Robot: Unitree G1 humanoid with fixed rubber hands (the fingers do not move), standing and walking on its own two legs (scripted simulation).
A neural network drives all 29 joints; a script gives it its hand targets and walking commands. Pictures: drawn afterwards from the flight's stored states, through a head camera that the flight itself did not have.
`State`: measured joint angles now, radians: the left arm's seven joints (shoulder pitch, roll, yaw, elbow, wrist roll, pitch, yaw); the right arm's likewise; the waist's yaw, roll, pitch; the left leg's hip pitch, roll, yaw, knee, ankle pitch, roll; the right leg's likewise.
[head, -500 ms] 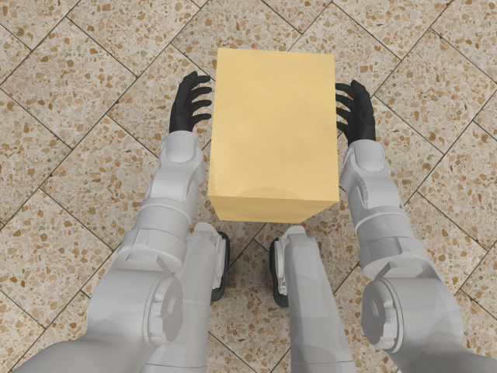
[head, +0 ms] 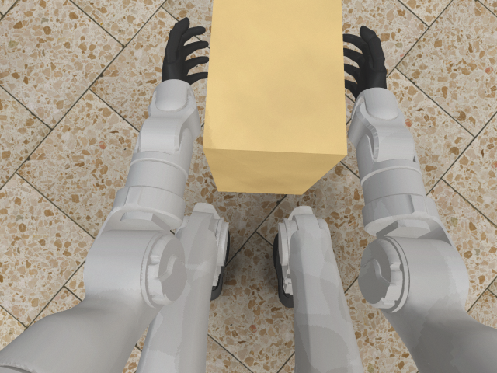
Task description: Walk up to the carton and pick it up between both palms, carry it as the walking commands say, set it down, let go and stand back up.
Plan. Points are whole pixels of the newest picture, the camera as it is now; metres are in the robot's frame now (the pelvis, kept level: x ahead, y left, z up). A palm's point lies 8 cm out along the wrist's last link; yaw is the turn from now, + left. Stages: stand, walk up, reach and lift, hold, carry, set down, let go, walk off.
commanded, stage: set down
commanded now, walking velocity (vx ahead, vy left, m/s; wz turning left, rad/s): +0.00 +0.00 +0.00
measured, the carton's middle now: (267, 114) +0.48 -0.03 -0.21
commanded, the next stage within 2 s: none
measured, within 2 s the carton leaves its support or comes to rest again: neither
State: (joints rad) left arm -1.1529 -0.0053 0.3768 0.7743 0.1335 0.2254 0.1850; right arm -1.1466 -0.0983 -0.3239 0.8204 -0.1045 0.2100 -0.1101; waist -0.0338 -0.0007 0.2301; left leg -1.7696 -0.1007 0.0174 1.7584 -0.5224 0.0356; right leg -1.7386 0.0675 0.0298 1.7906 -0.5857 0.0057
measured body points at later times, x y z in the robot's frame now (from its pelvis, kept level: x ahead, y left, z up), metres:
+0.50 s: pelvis +0.00 +0.00 -0.06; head +0.35 -0.01 +0.22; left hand +0.54 +0.10 -0.20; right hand +0.54 -0.17 -0.20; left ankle +0.11 +0.09 -0.48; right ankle +0.10 -0.12 -0.48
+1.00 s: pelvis +0.00 -0.01 -0.10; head +0.37 -0.02 +0.14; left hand +0.56 +0.10 -0.26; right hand +0.56 -0.18 -0.26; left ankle +0.11 +0.09 -0.48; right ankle +0.10 -0.12 -0.48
